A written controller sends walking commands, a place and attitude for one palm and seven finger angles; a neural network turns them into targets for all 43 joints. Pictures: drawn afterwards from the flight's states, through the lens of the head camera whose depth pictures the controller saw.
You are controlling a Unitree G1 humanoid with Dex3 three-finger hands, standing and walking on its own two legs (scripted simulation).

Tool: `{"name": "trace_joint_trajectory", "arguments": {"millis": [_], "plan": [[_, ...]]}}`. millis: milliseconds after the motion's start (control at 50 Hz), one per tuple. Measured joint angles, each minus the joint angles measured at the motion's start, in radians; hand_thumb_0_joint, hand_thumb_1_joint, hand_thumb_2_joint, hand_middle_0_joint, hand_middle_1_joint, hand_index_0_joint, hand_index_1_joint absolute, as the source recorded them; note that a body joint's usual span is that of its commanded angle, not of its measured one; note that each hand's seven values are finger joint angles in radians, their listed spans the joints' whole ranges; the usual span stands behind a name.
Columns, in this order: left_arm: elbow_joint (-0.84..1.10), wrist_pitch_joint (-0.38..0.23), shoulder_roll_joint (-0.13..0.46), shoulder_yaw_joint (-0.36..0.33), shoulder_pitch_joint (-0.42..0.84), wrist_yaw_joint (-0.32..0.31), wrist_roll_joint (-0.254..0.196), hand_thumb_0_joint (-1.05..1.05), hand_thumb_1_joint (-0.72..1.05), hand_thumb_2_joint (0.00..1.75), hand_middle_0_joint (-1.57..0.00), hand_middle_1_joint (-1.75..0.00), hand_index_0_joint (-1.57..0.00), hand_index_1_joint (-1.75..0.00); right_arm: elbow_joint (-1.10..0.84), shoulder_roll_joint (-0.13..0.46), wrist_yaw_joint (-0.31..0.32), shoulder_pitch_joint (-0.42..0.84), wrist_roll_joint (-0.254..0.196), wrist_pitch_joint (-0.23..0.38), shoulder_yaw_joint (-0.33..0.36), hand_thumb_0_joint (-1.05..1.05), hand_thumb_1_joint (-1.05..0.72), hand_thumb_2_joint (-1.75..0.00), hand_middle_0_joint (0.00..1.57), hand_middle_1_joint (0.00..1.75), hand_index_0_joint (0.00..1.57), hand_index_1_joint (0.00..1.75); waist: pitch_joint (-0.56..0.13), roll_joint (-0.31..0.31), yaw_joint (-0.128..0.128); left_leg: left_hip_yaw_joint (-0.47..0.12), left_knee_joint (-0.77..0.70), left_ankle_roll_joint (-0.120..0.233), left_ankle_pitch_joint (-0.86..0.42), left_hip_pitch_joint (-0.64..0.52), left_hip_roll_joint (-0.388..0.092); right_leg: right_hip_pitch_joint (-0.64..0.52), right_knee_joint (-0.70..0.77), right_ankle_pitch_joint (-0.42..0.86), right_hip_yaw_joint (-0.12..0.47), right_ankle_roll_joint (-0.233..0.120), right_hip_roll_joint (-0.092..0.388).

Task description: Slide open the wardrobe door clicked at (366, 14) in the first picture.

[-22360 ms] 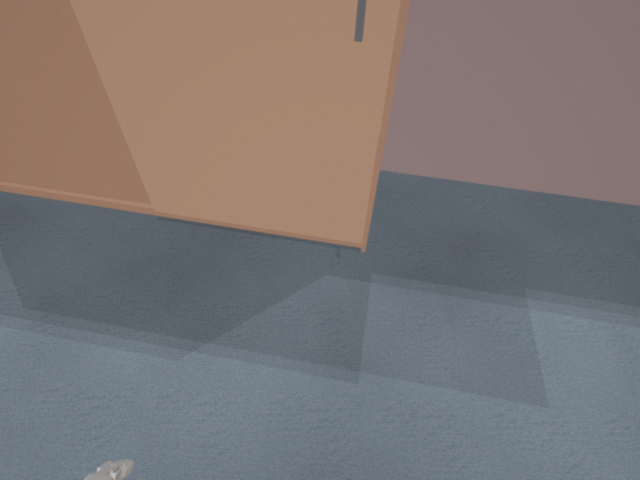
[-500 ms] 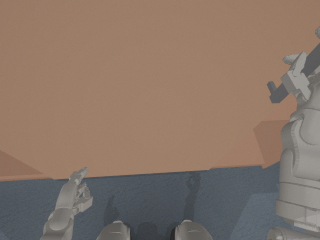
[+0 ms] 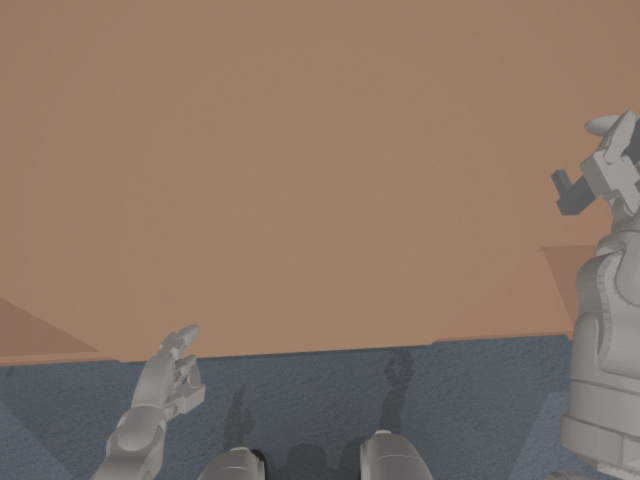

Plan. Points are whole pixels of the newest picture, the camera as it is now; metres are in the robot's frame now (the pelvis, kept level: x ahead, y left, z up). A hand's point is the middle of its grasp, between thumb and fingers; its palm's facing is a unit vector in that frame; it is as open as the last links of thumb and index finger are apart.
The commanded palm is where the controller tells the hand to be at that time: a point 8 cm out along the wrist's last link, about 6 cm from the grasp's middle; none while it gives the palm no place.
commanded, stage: step sideways, sliding the door along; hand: right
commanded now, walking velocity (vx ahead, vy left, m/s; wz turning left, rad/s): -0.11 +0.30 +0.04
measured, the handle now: out of the picture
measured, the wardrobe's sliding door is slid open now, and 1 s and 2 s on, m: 0.47 0.59 0.59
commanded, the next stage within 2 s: stop walking and hold the door there in 0.74 s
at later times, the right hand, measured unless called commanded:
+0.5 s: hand (495, 160) +0.36 -0.15 +0.20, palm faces +0.42 +0.91 +0.00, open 7.0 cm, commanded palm +0.33 -0.12 +0.20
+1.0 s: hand (492, 164) +0.36 -0.15 +0.20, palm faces +0.42 +0.89 -0.16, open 7.0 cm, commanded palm +0.32 -0.17 +0.17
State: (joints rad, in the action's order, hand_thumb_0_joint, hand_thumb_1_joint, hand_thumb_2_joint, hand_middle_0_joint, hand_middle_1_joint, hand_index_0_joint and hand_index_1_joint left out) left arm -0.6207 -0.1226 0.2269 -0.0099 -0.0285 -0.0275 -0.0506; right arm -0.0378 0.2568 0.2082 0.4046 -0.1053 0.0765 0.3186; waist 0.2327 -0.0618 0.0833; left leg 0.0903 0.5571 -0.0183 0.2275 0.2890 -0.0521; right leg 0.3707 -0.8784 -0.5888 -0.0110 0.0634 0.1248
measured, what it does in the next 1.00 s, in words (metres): steps to the left: right foot, then left foot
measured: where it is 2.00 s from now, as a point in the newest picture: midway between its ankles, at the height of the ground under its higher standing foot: outside the picture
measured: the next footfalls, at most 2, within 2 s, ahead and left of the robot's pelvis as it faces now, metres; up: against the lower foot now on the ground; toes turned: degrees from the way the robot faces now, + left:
right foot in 0.06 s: +0.04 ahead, -0.12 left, +0.01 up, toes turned -9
left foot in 0.50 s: +0.03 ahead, +0.24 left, +0.01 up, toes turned +7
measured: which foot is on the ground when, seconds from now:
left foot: down 0.00-0.06, up 0.08-0.48, down 0.50-0.68, up 0.70-1.00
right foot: up 0.00-0.04, down 0.06-0.52, up 0.54-0.68, down 0.70-1.00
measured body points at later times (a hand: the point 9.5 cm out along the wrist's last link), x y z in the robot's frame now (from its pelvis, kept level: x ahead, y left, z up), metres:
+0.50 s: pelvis +0.00 +0.09 +0.00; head +0.07 +0.07 +0.44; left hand +0.21 +0.27 -0.08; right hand +0.34 -0.20 +0.20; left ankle +0.00 +0.24 -0.73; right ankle +0.00 -0.11 -0.73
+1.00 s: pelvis -0.01 +0.14 +0.03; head +0.06 +0.09 +0.47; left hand +0.18 +0.35 -0.05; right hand +0.33 -0.19 +0.21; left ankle +0.02 +0.32 -0.64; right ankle +0.00 +0.00 -0.73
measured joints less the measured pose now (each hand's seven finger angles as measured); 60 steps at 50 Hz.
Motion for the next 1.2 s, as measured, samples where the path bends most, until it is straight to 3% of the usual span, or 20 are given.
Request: {"name": "trace_joint_trajectory", "arguments": {"millis": [40,60,100,140,220,320,460,500,540,600,660,680,700,760,820,860,920,1020,1120,1200], "plan": [[-0.003,0.017,0.021,-0.011,0.000,-0.014,0.003,0.02,0.91,0.90,-0.20,-0.30,-0.20,-0.30,-0.041,-0.024,0.006,-0.016,0.006,0.001,-0.019,-0.03,-0.80,-0.87,0.44,1.44,0.02,1.19,-0.005,0.004,-0.017,0.006,0.028,0.011,-0.039,0.030,-0.005,-0.032,0.161,0.169,-0.060,-0.003,-0.034],[0.005,0.027,0.031,-0.018,-0.012,-0.017,0.005,0.02,0.91,0.90,-0.20,-0.30,-0.20,-0.30,-0.066,-0.032,0.005,-0.023,0.008,-0.008,-0.034,-0.02,-0.80,-0.87,0.44,1.44,0.03,1.18,-0.017,-0.009,-0.019,0.015,0.072,0.006,-0.052,0.056,0.009,-0.060,0.248,0.380,-0.080,-0.026,-0.018],[0.004,0.039,0.019,-0.046,-0.030,-0.003,0.009,0.02,0.91,0.90,-0.20,-0.30,-0.20,-0.30,-0.077,-0.032,-0.017,-0.005,0.016,-0.017,-0.071,-0.02,-0.80,-0.87,0.42,1.43,0.03,1.15,-0.005,0.011,0.005,-0.029,0.262,-0.001,0.139,0.118,0.033,-0.089,0.255,0.353,-0.097,-0.060,0.001],[0.004,0.040,0.004,-0.051,-0.053,0.025,0.013,0.02,0.91,0.90,-0.20,-0.30,-0.20,-0.30,-0.073,-0.046,-0.034,0.013,0.036,-0.020,-0.098,-0.02,-0.81,-0.86,0.42,1.43,0.04,1.13,0.007,0.028,0.023,-0.053,0.434,-0.004,0.250,0.165,0.055,-0.117,0.268,0.288,-0.095,-0.060,0.020],[0.020,0.026,-0.021,-0.033,-0.093,0.060,0.020,0.02,0.91,0.90,-0.20,-0.30,-0.20,-0.30,-0.065,-0.064,-0.046,0.012,0.048,-0.022,-0.130,0.00,-0.80,-0.86,0.40,1.42,0.07,1.13,0.005,0.017,0.037,-0.032,0.551,-0.018,0.201,0.211,0.057,-0.163,0.354,0.322,-0.076,-0.026,0.082],[0.047,0.023,-0.057,-0.009,-0.115,0.063,0.026,0.02,0.91,0.90,-0.20,-0.30,-0.20,-0.30,-0.055,-0.060,-0.054,0.009,0.038,-0.037,-0.144,0.01,-0.80,-0.86,0.38,1.41,0.08,1.16,-0.006,0.010,0.056,-0.012,0.442,-0.032,0.130,0.167,0.037,-0.203,0.428,0.365,-0.073,0.009,0.144],[0.067,0.003,-0.079,0.020,-0.092,0.053,0.022,0.02,0.91,0.90,-0.20,-0.30,-0.20,-0.30,0.006,-0.017,-0.036,0.033,0.006,-0.031,-0.108,0.00,-0.80,-0.88,0.38,1.43,0.05,1.20,-0.010,-0.004,0.065,0.006,0.084,-0.024,0.065,-0.028,0.064,-0.193,0.408,0.366,-0.057,0.073,0.183],[0.074,-0.001,-0.081,0.030,-0.085,0.051,0.012,0.02,0.91,0.90,-0.20,-0.30,-0.20,-0.30,0.022,0.010,-0.028,0.045,0.002,-0.040,-0.085,-0.01,-0.80,-0.88,0.39,1.44,0.03,1.20,-0.021,0.021,0.064,0.005,-0.063,-0.019,-0.090,-0.098,0.051,-0.160,0.349,0.340,-0.056,0.086,0.165],[0.060,0.003,-0.053,0.033,-0.052,0.040,0.006,0.02,0.91,0.90,-0.20,-0.30,-0.20,-0.30,0.027,0.010,-0.013,0.034,0.010,-0.031,-0.049,-0.02,-0.80,-0.89,0.40,1.45,0.01,1.19,-0.026,-0.007,0.035,0.024,-0.061,-0.003,-0.002,-0.094,0.052,-0.080,0.212,0.227,-0.015,0.030,0.152],[0.018,0.017,-0.010,0.009,-0.010,0.004,0.001,0.02,0.91,0.90,-0.20,-0.30,-0.20,-0.30,-0.007,-0.010,0.014,-0.001,0.005,-0.028,-0.026,-0.02,-0.80,-0.88,0.40,1.45,0.00,1.19,-0.022,-0.011,0.004,0.017,-0.024,0.009,0.044,-0.046,0.019,0.021,-0.020,0.010,0.010,-0.001,0.023],[-0.001,0.041,0.021,-0.008,-0.014,-0.023,0.002,0.02,0.91,0.90,-0.20,-0.30,-0.20,-0.30,-0.043,-0.024,0.028,-0.015,0.015,-0.029,-0.020,-0.02,-0.80,-0.88,0.39,1.44,0.01,1.18,-0.017,0.011,-0.017,0.015,0.002,0.018,-0.001,-0.014,-0.005,-0.002,0.116,0.104,-0.072,-0.005,-0.051],[0.004,0.051,0.032,-0.014,-0.028,-0.027,0.004,0.02,0.91,0.90,-0.20,-0.30,-0.20,-0.30,-0.055,-0.027,0.026,-0.018,0.017,-0.029,-0.027,-0.02,-0.80,-0.88,0.39,1.44,0.02,1.18,-0.023,0.006,-0.021,0.024,0.042,0.016,-0.013,0.008,0.001,-0.037,0.221,0.289,-0.102,-0.015,-0.046],[0.009,0.056,0.040,-0.027,-0.047,-0.026,0.007,0.02,0.91,0.90,-0.20,-0.30,-0.20,-0.30,-0.063,-0.026,0.018,-0.015,0.017,-0.031,-0.037,-0.02,-0.80,-0.88,0.39,1.45,0.03,1.17,-0.032,-0.009,-0.019,0.024,0.130,0.004,0.014,0.042,0.021,-0.060,0.274,0.442,-0.108,-0.057,-0.023],[-0.006,0.063,0.016,-0.052,-0.075,0.011,0.010,0.02,0.91,0.90,-0.20,-0.30,-0.20,-0.30,-0.052,-0.023,-0.015,0.024,0.032,-0.026,-0.056,-0.02,-0.80,-0.88,0.39,1.45,0.04,1.14,-0.004,0.028,0.018,-0.053,0.435,-0.002,0.260,0.132,0.056,-0.103,0.263,0.299,-0.119,-0.091,0.002],[0.002,0.046,-0.003,-0.042,-0.103,0.047,0.016,0.02,0.91,0.90,-0.20,-0.30,-0.19,-0.30,-0.042,-0.028,-0.028,0.035,0.050,-0.025,-0.060,-0.01,-0.79,-0.87,0.40,1.44,0.06,1.13,0.010,0.023,0.031,-0.049,0.555,-0.010,0.258,0.183,0.066,-0.146,0.323,0.299,-0.103,-0.060,0.049],[0.014,0.036,-0.019,-0.032,-0.116,0.059,0.019,0.02,0.91,0.90,-0.20,-0.30,-0.20,-0.30,-0.036,-0.023,-0.036,0.038,0.048,-0.028,-0.059,-0.01,-0.79,-0.87,0.41,1.44,0.08,1.14,0.011,0.018,0.039,-0.037,0.567,-0.018,0.196,0.204,0.061,-0.170,0.369,0.328,-0.097,-0.047,0.081],[0.024,0.053,-0.054,-0.003,-0.105,0.049,0.030,0.02,0.91,0.90,-0.20,-0.30,-0.20,-0.30,0.016,0.086,-0.089,-0.017,0.046,0.024,-0.014,-0.04,-0.73,-0.87,0.41,1.42,0.09,1.17,-0.019,0.020,0.024,-0.025,0.533,-0.037,0.145,0.222,0.059,-0.198,0.425,0.356,-0.114,-0.032,0.128],[0.048,0.027,-0.068,0.024,-0.123,0.024,0.024,0.02,0.91,0.90,-0.20,-0.30,-0.20,-0.30,0.126,0.209,-0.105,-0.072,0.037,0.024,0.040,-0.07,-0.67,-0.84,0.43,1.41,0.14,1.24,-0.074,-0.002,0.016,0.017,0.318,-0.038,0.105,0.150,0.057,-0.223,0.456,0.369,-0.147,0.002,0.166],[0.056,0.012,-0.038,0.057,-0.145,0.004,0.017,0.01,0.90,0.90,-0.20,-0.30,-0.20,-0.30,0.286,0.308,-0.090,-0.090,0.044,0.005,0.113,-0.10,-0.66,-0.82,0.44,1.41,0.13,1.25,-0.149,0.037,-0.024,0.018,-0.044,-0.016,-0.109,-0.026,0.021,-0.154,0.306,0.289,-0.165,0.019,0.112],[-0.009,0.045,0.069,0.020,-0.079,-0.027,0.009,0.01,0.90,0.90,-0.20,-0.30,-0.20,-0.30,0.410,0.289,-0.070,-0.109,0.052,0.035,0.201,-0.12,-0.66,-0.82,0.45,1.40,0.12,1.23,-0.145,-0.053,-0.067,-0.004,0.035,0.003,0.033,0.022,0.011,0.015,-0.067,0.065,-0.006,-0.015,-0.010]]}}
